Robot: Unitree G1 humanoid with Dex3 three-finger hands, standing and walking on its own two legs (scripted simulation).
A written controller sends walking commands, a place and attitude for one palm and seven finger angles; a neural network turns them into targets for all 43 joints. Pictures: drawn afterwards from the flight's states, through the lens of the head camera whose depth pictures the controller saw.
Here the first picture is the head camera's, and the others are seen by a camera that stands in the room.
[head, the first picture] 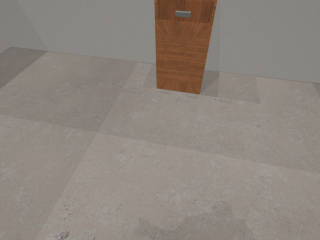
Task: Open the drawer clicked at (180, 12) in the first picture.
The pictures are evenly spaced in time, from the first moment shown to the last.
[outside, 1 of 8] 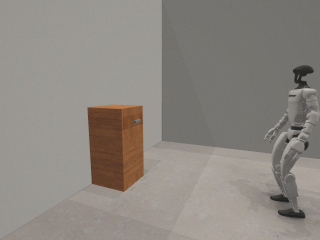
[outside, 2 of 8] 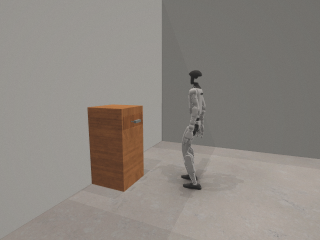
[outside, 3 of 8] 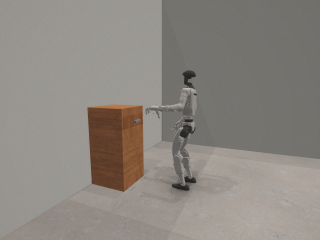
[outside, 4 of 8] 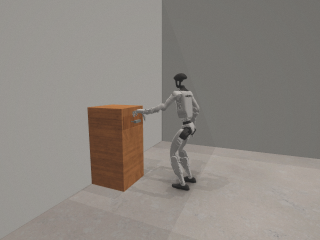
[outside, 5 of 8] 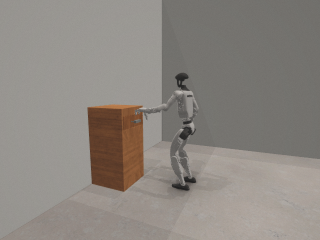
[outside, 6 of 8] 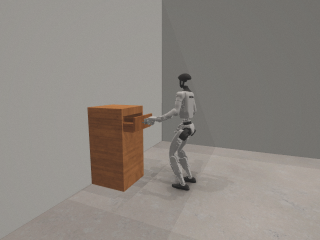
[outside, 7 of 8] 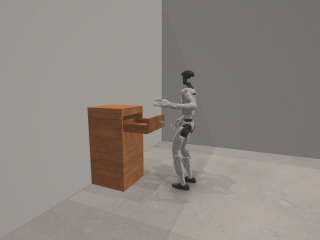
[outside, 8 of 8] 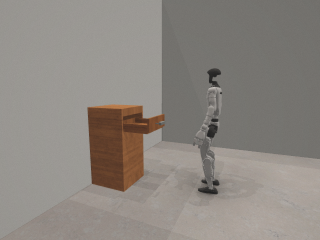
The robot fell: no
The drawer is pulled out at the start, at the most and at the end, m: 0.00 0.30 0.30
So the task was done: yes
